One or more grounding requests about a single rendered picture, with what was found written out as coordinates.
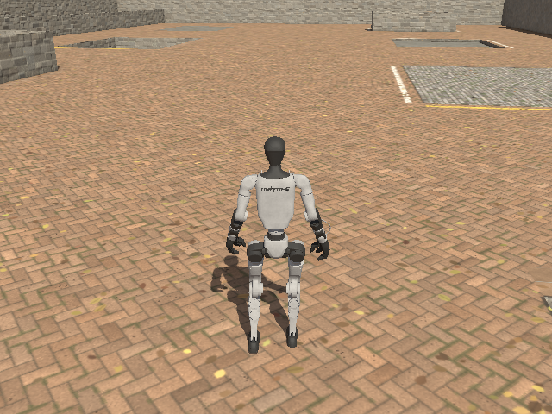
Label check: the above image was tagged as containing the robot left hand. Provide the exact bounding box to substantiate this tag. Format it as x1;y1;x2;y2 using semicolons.
226;237;246;254

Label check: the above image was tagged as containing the humanoid robot head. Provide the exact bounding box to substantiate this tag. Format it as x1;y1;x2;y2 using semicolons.
260;136;290;179

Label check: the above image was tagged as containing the robot right hand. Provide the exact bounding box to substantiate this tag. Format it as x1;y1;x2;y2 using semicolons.
310;240;330;261

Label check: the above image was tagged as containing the robot right upper arm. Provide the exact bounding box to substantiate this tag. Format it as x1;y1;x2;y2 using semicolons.
293;174;318;222

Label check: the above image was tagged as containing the robot left foot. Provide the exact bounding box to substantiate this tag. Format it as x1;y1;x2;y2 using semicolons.
248;330;260;353

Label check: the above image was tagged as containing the robot left upper arm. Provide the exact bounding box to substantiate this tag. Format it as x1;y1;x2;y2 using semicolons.
235;174;257;222

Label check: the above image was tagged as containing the robot right forearm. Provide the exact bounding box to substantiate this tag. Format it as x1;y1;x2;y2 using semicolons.
310;208;327;243

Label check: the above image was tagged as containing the robot left forearm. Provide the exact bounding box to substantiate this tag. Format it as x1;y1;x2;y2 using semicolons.
228;209;243;241

